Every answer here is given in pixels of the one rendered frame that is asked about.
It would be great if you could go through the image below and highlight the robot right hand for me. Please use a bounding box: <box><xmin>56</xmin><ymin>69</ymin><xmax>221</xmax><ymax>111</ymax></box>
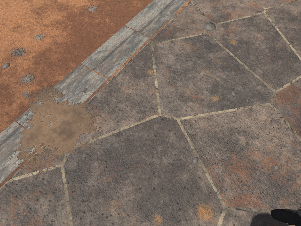
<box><xmin>271</xmin><ymin>208</ymin><xmax>301</xmax><ymax>226</ymax></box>

